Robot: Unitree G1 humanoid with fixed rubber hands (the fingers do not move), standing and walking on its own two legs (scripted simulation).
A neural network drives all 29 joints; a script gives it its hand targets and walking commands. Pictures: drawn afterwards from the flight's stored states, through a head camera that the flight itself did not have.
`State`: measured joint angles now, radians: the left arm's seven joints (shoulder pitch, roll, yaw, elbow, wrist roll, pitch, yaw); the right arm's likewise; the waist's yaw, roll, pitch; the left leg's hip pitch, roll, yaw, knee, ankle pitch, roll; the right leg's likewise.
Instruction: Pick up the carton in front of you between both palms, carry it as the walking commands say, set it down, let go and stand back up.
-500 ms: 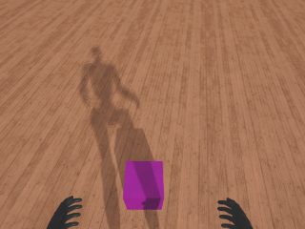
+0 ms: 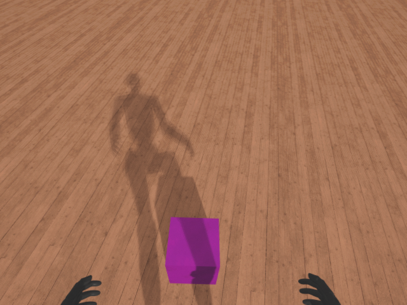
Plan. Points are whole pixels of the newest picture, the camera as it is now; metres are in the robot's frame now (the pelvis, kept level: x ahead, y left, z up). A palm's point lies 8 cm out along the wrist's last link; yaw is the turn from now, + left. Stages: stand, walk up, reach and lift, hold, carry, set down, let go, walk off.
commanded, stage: stand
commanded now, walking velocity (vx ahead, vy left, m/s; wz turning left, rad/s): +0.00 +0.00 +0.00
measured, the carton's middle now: (193, 251) +0.48 +0.02 -0.64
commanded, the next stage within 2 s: none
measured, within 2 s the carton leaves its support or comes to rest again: neither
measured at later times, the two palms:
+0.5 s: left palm out of the picture +0.16 +0.30 -0.09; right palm out of the picture +0.16 -0.27 -0.08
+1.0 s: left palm out of the picture +0.10 +0.31 -0.09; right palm out of the picture +0.11 -0.28 -0.09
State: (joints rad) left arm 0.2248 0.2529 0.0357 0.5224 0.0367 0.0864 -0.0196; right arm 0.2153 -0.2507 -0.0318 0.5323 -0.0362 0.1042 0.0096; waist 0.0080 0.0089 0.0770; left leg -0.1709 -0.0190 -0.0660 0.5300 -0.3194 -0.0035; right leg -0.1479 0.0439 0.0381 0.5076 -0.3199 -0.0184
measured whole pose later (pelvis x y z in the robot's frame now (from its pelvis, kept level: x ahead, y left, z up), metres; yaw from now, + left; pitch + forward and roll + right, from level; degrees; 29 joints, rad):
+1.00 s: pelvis +0.00 +0.01 +0.01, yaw +0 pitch -2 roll +0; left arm 0.18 0.36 0.02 0.89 0.03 0.00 0.02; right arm 0.15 -0.36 -0.03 0.91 -0.03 -0.01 -0.02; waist 0.00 0.01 0.02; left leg -0.11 -0.03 -0.06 0.39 -0.25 0.02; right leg -0.08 0.01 0.02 0.37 -0.25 0.00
